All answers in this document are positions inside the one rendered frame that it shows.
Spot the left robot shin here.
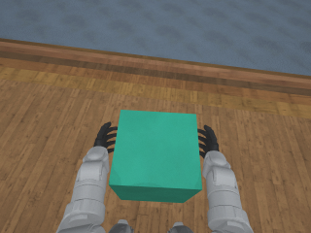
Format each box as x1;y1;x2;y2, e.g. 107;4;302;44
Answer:
118;219;128;224

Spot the left robot thigh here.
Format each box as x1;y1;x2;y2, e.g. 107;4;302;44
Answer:
108;223;134;233

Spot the right robot hand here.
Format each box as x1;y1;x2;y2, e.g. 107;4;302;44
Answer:
197;124;220;158

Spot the left robot upper arm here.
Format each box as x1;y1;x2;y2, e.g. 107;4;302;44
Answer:
58;223;106;233

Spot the carton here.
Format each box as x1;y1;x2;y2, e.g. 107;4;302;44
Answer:
108;110;202;203

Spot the right robot forearm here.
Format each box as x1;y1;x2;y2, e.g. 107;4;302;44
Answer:
202;150;254;233

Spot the left robot hand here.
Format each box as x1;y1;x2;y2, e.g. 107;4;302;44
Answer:
93;121;118;153

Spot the left robot forearm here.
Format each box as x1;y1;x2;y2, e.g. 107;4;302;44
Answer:
55;146;110;233

